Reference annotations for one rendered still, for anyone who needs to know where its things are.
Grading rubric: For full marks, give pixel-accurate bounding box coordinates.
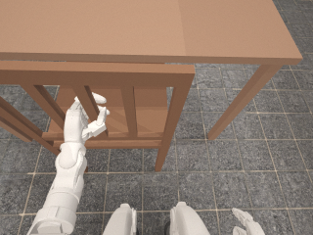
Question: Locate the left robot hand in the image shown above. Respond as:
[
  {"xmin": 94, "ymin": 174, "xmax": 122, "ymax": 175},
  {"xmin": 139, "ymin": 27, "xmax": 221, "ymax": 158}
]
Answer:
[{"xmin": 64, "ymin": 92, "xmax": 110, "ymax": 145}]

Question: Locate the chair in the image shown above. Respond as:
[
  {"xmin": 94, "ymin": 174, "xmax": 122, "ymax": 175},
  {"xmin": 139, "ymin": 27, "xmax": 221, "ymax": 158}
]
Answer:
[{"xmin": 0, "ymin": 60, "xmax": 196, "ymax": 173}]

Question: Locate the robot left thigh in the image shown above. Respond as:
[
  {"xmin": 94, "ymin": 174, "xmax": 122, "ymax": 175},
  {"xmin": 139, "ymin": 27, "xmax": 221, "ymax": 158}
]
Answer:
[{"xmin": 103, "ymin": 207, "xmax": 137, "ymax": 235}]

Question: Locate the robot right thigh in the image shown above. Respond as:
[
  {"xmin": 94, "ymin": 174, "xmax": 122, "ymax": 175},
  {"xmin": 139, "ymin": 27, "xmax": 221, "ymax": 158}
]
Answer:
[{"xmin": 170, "ymin": 205, "xmax": 210, "ymax": 235}]

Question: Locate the right robot hand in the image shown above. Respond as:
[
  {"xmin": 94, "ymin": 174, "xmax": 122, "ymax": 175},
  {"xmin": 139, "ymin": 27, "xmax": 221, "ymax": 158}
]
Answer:
[{"xmin": 232, "ymin": 208, "xmax": 265, "ymax": 235}]

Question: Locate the robot thigh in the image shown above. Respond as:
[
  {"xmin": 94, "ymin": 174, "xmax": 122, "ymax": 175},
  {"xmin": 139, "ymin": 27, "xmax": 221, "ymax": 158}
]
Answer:
[
  {"xmin": 170, "ymin": 205, "xmax": 210, "ymax": 235},
  {"xmin": 103, "ymin": 207, "xmax": 137, "ymax": 235}
]

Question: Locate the left robot forearm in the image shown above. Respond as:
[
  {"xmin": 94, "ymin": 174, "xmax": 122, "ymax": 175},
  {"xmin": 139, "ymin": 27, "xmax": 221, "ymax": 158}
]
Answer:
[{"xmin": 26, "ymin": 141, "xmax": 87, "ymax": 235}]

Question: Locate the table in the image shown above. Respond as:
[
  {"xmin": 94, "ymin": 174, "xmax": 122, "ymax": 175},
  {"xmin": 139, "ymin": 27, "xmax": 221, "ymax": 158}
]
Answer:
[{"xmin": 0, "ymin": 0, "xmax": 303, "ymax": 142}]

